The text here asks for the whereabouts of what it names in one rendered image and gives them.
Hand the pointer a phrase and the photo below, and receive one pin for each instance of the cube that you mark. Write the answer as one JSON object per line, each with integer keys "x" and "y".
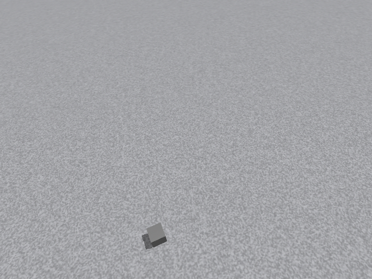
{"x": 156, "y": 235}

